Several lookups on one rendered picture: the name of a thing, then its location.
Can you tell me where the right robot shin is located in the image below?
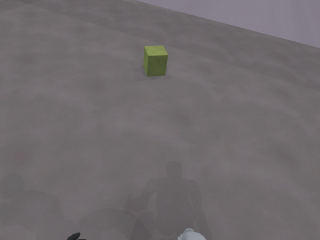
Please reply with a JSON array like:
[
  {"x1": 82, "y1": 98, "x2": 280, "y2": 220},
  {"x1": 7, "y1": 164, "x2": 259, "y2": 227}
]
[{"x1": 183, "y1": 228, "x2": 194, "y2": 233}]

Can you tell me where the carton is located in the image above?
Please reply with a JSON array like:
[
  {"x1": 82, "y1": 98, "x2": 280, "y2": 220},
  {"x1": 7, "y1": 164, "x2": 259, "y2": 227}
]
[{"x1": 143, "y1": 45, "x2": 168, "y2": 77}]

